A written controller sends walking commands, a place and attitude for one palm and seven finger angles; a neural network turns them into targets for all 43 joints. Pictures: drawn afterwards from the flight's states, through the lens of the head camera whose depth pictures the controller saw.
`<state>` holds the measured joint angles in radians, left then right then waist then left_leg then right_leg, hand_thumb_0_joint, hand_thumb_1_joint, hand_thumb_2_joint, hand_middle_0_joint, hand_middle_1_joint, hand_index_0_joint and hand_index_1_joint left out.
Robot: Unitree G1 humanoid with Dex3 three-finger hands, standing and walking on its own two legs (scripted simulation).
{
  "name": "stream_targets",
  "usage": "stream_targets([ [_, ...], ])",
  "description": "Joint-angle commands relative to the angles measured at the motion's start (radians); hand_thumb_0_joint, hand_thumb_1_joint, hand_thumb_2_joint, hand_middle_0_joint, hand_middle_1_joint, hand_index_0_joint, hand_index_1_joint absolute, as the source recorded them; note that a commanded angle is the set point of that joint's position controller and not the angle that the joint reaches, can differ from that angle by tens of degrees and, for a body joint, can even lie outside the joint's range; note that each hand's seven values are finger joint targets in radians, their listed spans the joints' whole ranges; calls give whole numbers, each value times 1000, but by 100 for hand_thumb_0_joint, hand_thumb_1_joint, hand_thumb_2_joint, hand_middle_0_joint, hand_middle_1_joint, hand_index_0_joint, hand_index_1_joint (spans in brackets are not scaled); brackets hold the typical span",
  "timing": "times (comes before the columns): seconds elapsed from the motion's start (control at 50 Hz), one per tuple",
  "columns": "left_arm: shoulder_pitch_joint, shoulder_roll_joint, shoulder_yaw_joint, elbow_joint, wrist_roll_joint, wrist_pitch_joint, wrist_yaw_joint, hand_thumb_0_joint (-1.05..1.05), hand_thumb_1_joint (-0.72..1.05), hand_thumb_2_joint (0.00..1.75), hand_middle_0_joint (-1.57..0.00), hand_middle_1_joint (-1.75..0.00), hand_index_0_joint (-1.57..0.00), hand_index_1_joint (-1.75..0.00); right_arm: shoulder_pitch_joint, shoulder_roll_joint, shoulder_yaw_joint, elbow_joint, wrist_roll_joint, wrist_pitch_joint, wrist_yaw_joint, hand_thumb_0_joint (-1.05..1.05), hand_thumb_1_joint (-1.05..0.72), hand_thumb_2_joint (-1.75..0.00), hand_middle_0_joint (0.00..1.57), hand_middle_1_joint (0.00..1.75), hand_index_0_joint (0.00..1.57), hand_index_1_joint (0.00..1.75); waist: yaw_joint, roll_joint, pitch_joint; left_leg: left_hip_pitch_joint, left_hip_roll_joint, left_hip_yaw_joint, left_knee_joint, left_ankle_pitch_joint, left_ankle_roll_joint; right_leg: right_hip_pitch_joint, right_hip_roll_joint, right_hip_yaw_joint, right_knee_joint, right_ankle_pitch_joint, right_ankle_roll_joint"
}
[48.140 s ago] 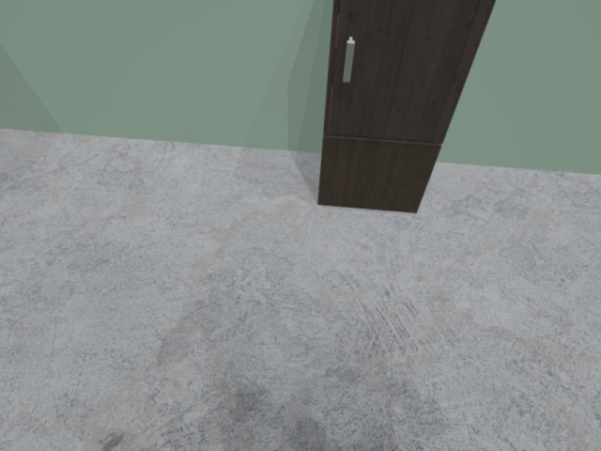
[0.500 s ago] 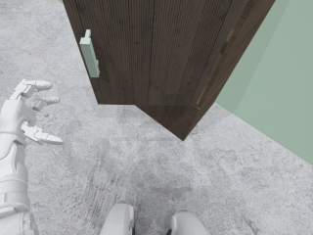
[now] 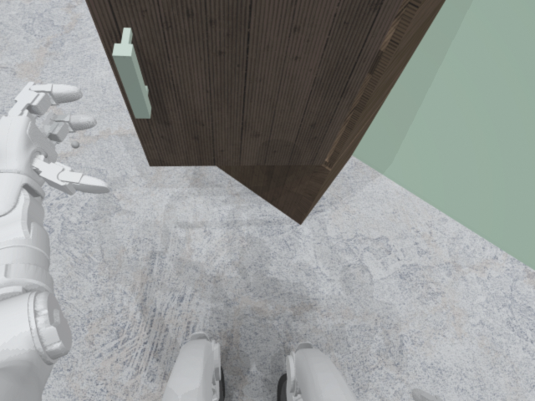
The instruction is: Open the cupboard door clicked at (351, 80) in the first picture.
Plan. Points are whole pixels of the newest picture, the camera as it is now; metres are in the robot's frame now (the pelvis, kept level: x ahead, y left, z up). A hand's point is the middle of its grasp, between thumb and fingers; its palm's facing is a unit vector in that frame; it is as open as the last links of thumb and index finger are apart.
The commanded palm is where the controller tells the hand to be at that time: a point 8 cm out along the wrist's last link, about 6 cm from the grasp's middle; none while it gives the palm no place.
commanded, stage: move the hooked fingers beside the handle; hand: left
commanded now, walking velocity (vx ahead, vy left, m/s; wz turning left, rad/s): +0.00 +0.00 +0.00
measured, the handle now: (135, 75) +0.59 +0.21 +0.06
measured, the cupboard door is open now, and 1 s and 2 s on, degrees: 41 41 41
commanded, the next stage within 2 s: slide the fingers in behind the handle in 1.30 s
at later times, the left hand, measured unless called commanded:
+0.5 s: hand (91, 100) +0.53 +0.26 +0.06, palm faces +0.06 -1.00 -0.01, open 14.0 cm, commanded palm +0.53 +0.29 +0.05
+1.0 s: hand (92, 96) +0.54 +0.26 +0.05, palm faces +0.05 -1.00 -0.01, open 14.0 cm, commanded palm +0.54 +0.28 +0.05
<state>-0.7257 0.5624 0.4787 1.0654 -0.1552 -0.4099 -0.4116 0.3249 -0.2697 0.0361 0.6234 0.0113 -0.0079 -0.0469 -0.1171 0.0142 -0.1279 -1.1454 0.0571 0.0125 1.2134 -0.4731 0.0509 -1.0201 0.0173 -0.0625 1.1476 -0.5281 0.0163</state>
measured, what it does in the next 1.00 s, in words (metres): stands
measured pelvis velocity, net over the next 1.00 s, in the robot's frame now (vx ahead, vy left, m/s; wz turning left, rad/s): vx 0.01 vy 0.00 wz -0.03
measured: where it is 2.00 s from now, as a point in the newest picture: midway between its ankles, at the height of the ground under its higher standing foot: outside the picture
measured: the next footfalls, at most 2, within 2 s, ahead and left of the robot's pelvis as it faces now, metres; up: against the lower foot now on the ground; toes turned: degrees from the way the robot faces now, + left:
none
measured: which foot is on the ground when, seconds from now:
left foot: down 0.00-1.00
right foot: down 0.00-1.00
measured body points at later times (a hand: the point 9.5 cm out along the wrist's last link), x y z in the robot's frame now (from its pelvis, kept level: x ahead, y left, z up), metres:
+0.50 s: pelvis -0.01 -0.01 -0.02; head +0.17 +0.03 +0.40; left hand +0.52 +0.31 +0.06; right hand +0.00 -0.29 -0.11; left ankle +0.05 +0.09 -0.64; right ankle +0.01 -0.14 -0.64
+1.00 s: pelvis +0.01 +0.00 -0.01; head +0.18 +0.04 +0.40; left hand +0.53 +0.32 +0.06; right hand -0.01 -0.26 -0.11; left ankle +0.05 +0.09 -0.64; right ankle +0.01 -0.14 -0.64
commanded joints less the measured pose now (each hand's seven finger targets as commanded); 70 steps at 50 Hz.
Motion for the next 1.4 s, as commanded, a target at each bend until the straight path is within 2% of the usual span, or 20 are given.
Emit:
stream_targets([
  [0.0, -422, 310, 44, -222, -17, -87, 12, 0, -50, 30, -30, -120, -30, -120, 150, -205, -76, -47, -10, -2, -12, 0, -90, -90, 20, 30, 20, 30, -2, 189, -519, 625, 4, -132, -147, 383, -41, -37, 31, -1, -120, 221, -49],
  [0.12, -494, 350, 39, -94, 5, -41, 11, 0, -50, 30, -30, -120, -30, -120, 169, -213, -64, -41, -7, 26, -12, 0, -90, -90, 20, 30, 20, 30, -37, 153, -426, 504, 2, -121, -132, 309, -26, -42, 34, 4, -129, 203, -42],
  [0.16, -523, 389, 59, -124, 13, -47, 13, 0, -50, 30, -30, -120, -30, -120, 180, -217, -63, -45, -11, 32, -13, 0, -90, -90, 20, 30, 20, 30, -32, 177, -493, 537, 3, -121, -123, 349, -26, -35, 37, 6, -119, 222, -44],
  [0.18, -530, 365, 38, -120, 16, -48, 14, 0, -50, 30, -30, -120, -30, -120, 181, -211, -63, -43, -11, 33, -10, 0, -90, -90, 20, 30, 20, 30, -40, 188, -506, 540, 2, -119, -115, 359, -25, -42, 38, 8, -119, 228, -43],
  [0.24, -579, 426, 75, -87, 17, -55, 19, 0, -50, 30, -30, -120, -30, -120, 192, -215, -56, -36, -14, 38, -12, 0, -90, -90, 20, 30, 20, 30, -59, 151, -486, 480, 3, -116, -89, 345, -16, -34, 42, 14, -112, 232, -41],
  [0.32, -625, 452, 56, -26, 39, -30, 13, 0, -50, 30, -30, -120, -30, -120, 196, -220, -45, -38, -11, 45, -11, 0, -90, -90, 20, 30, 20, 30, -77, 184, -458, 427, 4, -106, -79, 294, -13, -52, 43, 19, -115, 204, -37],
  [0.36, -662, 498, 69, -30, 58, -25, 16, 0, -50, 30, -30, -120, -30, -120, 208, -226, -40, -39, -14, 49, -14, 0, -90, -90, 20, 30, 20, 30, -75, 226, -494, 455, 7, -116, -75, 316, -16, -73, 43, 16, -103, 207, -41],
  [0.38, -699, 465, 33, -33, 61, -20, 15, 0, -50, 30, -30, -120, -30, -120, 210, -223, -39, -36, -15, 49, -11, 0, -90, -90, 20, 30, 20, 30, -92, 247, -494, 465, 9, -121, -71, 314, -15, -98, 44, 13, -102, 203, -40],
  [0.48, -774, 516, 50, -1, 74, 4, 21, 0, -50, 30, -30, -120, -30, -120, 234, -232, -30, -33, -20, 56, -11, 0, -90, -90, 20, 30, 20, 30, -116, 250, -519, 457, 15, -133, -45, 338, -14, -128, 48, 6, -86, 214, -39],
  [0.56, -714, 563, 77, 31, 90, 30, 19, 0, -50, 30, -30, -120, -30, -120, 245, -235, -21, -54, -22, 62, -8, 0, -90, -90, 20, 30, 20, 30, -95, 253, -541, 414, 14, -119, -31, 353, -9, -95, 49, 9, -74, 233, -38],
  [0.64, -709, 536, 66, -9, 94, 34, 22, 0, -50, 30, -30, -120, -30, -120, 260, -229, -25, -57, -26, 71, 1, 0, -90, -90, 20, 30, 20, 30, -93, 274, -555, 464, 20, -134, -35, 392, -15, -123, 54, -3, -66, 244, -41],
  [0.72, -725, 626, 146, -115, 83, 14, 26, 0, -50, 30, -30, -120, -30, -120, 271, -234, -34, -52, -29, 77, 5, 0, -90, -90, 20, 30, 20, 30, -68, 296, -659, 503, 21, -131, -30, 462, -18, -53, 55, 4, -64, 301, -40],
  [0.84, -680, 523, 103, -128, 76, 20, 29, 0, -50, 30, -30, -120, -30, -120, 281, -222, -44, -30, -29, 84, 20, 0, -90, -90, 20, 30, 20, 30, -76, 303, -620, 590, 26, -146, -52, 506, -25, -85, 60, -6, -90, 307, -42],
  [0.94, -668, 389, 0, -16, 73, 59, 29, 0, -50, 30, -30, -120, -30, -120, 272, -217, -41, -27, -24, 86, 15, 0, -90, -90, 20, 30, 20, 30, -115, 257, -450, 540, 25, -150, -85, 390, -23, -160, 59, -18, -116, 235, -42],
  [1.02, -686, 441, 33, -19, 73, 30, 48, 0, -50, 30, -30, -120, -30, -120, 266, -223, -38, -33, -29, 82, 10, 0, -90, -90, 20, 30, 20, 30, -114, 225, -462, 500, 20, -143, -75, 379, -20, -138, 56, -12, -109, 235, -43],
  [1.08, -710, 454, 45, -79, 79, -19, 63, 0, -50, 30, -30, -120, -30, -120, 263, -218, -41, -32, -36, 81, 15, 0, -90, -90, 20, 30, 20, 30, -95, 302, -526, 581, 22, -151, -68, 461, -34, -147, 55, -12, -92, 261, -49],
  [1.14, -697, 461, 60, -85, 82, -35, 73, 0, -50, 30, -30, -120, -30, -120, 258, -219, -43, -35, -38, 84, 20, 0, -90, -90, 20, 30, 20, 30, -90, 304, -545, 594, 24, -155, -61, 478, -35, -147, 55, -12, -83, 265, -49],
  [1.2, -680, 483, 70, -30, 87, -9, 69, 0, -50, 30, -30, -120, -30, -120, 253, -222, -39, -40, -31, 92, 18, 0, -90, -90, 20, 30, 20, 30, -95, 240, -530, 517, 18, -139, -56, 431, -24, -98, 55, -8, -88, 268, -42],
  [1.28, -658, 529, 100, -52, 87, -2, 61, 0, -50, 30, -30, -120, -30, -120, 252, -226, -39, -48, -29, 92, 13, 0, -90, -90, 20, 30, 20, 30, -77, 252, -573, 512, 15, -131, -52, 451, -22, -61, 53, -1, -86, 295, -41],
  [1.38, -713, 501, 72, -80, 76, -22, 46, 0, -50, 30, -30, -120, -30, -120, 247, -221, -38, -32, -27, 88, 11, 0, -90, -90, 20, 30, 20, 30, -97, 268, -575, 522, 18, -131, -39, 437, -20, -84, 58, 4, -88, 287, -41],
])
